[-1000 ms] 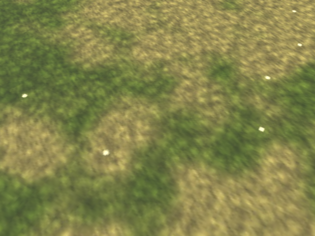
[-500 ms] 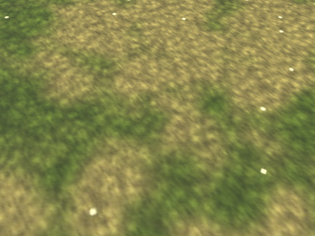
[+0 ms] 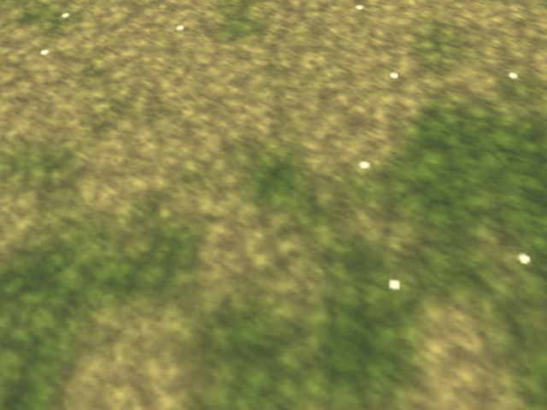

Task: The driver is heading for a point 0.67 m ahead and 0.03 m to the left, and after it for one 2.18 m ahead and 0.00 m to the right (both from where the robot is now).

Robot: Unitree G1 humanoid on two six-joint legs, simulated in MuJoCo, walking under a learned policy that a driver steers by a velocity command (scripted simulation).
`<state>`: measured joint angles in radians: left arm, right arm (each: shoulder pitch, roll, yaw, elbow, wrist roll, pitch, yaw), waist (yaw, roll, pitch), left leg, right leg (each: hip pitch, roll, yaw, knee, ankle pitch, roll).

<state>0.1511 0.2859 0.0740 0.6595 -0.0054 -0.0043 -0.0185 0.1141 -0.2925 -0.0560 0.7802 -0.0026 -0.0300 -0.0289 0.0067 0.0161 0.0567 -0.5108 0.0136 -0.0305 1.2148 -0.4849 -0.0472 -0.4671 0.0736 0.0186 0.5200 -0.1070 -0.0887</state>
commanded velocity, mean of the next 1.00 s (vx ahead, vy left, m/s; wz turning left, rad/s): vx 0.22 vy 0.00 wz -0.17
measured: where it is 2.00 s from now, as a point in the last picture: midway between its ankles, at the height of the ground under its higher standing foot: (277, 265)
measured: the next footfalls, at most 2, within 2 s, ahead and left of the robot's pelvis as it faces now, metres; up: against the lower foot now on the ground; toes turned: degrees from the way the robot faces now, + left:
left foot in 0.34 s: +0.11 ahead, +0.16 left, +0.00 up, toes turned -11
right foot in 0.70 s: +0.09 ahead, -0.10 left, +0.00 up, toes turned -10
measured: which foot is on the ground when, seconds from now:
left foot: up 0.00-0.32, down 0.34-0.70, up 0.72-1.00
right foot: down 0.00-0.34, up 0.36-0.68, down 0.70-1.00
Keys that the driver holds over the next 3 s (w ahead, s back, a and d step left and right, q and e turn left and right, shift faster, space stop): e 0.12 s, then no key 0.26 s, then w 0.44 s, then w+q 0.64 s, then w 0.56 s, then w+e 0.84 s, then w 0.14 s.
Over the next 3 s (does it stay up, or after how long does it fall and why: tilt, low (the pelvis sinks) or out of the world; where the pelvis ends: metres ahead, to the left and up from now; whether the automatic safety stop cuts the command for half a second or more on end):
stays up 1.28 0.06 0.02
